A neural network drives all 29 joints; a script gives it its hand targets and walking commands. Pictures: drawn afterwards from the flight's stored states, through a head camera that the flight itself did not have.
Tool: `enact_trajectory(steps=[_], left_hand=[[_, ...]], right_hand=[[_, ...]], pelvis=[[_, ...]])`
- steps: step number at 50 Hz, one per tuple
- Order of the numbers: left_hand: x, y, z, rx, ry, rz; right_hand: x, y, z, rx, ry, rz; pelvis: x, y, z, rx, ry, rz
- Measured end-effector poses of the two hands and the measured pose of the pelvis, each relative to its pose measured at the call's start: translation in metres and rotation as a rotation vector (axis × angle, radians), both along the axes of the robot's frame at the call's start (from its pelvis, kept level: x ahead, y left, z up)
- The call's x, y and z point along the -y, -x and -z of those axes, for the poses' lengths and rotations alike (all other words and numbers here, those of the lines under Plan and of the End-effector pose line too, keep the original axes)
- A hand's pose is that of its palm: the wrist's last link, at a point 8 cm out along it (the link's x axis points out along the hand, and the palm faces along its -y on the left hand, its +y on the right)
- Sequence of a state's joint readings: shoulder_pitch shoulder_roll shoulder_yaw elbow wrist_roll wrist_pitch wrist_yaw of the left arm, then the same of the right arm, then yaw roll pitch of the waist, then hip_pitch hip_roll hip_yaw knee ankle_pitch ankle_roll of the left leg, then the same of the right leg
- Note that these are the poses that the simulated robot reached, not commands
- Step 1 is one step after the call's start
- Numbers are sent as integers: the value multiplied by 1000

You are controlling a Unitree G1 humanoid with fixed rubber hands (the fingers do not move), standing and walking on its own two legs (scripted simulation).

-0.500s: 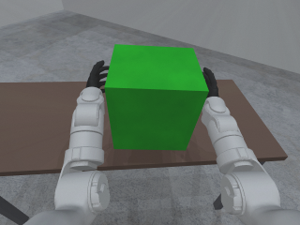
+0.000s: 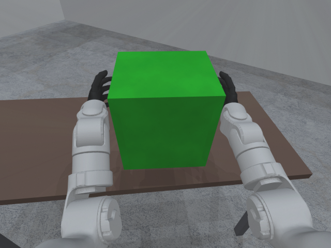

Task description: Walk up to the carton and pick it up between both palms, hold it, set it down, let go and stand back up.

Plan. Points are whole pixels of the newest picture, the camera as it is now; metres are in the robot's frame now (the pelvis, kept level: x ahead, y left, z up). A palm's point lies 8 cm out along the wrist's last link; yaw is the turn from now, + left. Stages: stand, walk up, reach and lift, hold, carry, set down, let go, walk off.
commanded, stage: reach and lift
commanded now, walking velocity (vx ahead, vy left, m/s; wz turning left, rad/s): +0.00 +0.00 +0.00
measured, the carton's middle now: (163, 111) +0.39 -0.01 +0.15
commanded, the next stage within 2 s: hold in 0.60 s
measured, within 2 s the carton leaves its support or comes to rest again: neither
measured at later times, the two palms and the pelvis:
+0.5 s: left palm (96, 98) +0.38 +0.14 +0.21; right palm (230, 97) +0.37 -0.16 +0.21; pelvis +0.00 +0.00 +0.00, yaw +0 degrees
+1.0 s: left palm (90, 94) +0.36 +0.15 +0.23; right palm (230, 89) +0.36 -0.16 +0.23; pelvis -0.01 +0.00 +0.00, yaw +0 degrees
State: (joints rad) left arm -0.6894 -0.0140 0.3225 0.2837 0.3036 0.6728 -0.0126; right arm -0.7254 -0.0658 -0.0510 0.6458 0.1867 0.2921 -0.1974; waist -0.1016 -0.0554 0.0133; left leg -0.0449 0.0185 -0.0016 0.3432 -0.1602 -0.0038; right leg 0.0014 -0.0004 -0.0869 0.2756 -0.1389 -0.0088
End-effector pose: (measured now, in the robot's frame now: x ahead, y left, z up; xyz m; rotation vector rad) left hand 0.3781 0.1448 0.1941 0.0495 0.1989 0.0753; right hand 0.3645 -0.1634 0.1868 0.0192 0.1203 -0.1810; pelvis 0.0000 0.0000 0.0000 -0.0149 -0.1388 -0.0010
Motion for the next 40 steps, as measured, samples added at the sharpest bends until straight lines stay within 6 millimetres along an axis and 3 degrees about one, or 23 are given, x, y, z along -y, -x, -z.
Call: enact_trajectory(steps=[17, 28, 40], left_hand=[[0, -5, -13, 13, -1, -7], [1, 4, -16, 22, 6, -7], [-1, 8, -33, 32, 2, -20]], right_hand=[[0, -7, -14, 13, -8, -7], [1, 1, -21, 21, -10, -10], [-1, 1, -34, 30, -21, -22]], pelvis=[[0, -1, -1, -15, 0, 1], [0, -2, 0, -1, 3, 4], [2, 3, 0, -12, 0, 5]])
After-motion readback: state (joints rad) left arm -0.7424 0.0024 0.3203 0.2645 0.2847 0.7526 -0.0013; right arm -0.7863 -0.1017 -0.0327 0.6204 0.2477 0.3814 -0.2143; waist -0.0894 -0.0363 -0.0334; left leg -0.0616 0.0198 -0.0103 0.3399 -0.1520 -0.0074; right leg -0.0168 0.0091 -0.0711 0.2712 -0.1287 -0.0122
